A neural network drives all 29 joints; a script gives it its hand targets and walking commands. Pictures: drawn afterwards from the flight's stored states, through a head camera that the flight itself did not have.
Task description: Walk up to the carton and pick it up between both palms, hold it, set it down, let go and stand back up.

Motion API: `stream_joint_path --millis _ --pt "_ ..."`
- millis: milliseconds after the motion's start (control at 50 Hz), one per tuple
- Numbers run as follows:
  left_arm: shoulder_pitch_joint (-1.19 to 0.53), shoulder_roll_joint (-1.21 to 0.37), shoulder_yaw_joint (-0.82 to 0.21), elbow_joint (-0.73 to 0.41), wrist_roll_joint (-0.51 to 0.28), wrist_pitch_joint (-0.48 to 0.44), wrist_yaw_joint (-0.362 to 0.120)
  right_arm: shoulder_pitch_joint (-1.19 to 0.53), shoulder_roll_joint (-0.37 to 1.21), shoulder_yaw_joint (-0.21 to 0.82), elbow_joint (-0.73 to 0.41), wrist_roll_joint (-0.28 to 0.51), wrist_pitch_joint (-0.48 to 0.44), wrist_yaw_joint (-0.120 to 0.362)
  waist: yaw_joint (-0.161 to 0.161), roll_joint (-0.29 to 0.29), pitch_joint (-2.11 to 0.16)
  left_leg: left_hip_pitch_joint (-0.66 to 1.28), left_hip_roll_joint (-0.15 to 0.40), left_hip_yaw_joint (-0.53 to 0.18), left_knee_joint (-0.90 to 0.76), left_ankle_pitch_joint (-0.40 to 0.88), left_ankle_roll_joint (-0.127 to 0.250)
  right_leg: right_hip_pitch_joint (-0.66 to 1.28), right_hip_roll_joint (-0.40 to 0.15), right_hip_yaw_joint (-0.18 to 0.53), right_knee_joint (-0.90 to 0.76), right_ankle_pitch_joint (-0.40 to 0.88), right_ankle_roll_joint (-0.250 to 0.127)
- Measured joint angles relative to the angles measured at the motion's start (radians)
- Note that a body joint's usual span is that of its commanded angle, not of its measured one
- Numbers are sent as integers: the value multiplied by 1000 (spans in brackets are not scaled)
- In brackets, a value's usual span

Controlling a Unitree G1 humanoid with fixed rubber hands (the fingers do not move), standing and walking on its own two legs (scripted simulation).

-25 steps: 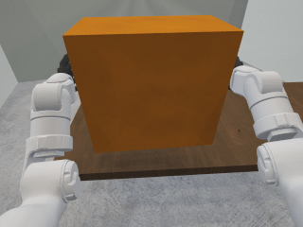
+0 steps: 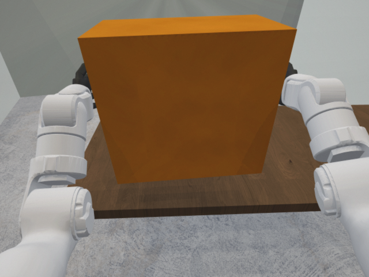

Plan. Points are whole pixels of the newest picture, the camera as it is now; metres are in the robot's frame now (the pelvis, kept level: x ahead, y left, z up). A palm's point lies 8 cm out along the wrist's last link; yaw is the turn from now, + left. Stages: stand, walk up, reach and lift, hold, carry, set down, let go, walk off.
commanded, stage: hold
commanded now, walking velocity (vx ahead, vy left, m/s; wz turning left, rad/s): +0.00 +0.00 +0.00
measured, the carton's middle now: (186, 100) +0.39 +0.00 +0.27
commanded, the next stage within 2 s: set down in 1.36 s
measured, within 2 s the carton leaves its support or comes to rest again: neither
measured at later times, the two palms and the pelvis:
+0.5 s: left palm (84, 94) +0.37 +0.20 +0.29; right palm (287, 88) +0.37 -0.20 +0.30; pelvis +0.00 +0.00 +0.00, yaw -1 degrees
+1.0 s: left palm (82, 84) +0.37 +0.20 +0.31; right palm (284, 83) +0.38 -0.20 +0.30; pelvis +0.00 +0.00 +0.00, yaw +0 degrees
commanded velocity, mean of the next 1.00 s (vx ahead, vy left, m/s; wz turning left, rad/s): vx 0.00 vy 0.00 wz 0.00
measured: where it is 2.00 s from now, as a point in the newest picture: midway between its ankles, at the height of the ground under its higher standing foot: outside the picture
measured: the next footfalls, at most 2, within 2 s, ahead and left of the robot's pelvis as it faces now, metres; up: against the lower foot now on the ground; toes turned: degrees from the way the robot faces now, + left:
none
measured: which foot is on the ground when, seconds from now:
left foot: down 0.00-1.00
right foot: down 0.00-1.00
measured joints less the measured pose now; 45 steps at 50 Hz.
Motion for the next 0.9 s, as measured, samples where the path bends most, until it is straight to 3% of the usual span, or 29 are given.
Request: stream_joint_path --millis 360,740,900 --pt "-11 -5 4 14 -9 -8 12 10 -4 -2 -13 -16 -3 10 18 14 -6 -10 -1 13 -7 7 7 -21 -2 13 6 4 3" --pt "-8 -4 3 12 -7 -4 9 0 -3 3 5 -9 -6 9 9 6 -5 -6 -1 3 -4 4 2 -11 0 5 4 1 1" --pt "-44 -29 45 17 33 -1 11 -56 5 -55 83 -46 -33 35 18 29 -16 -32 -8 -2 0 6 5 -38 -6 0 15 -4 3"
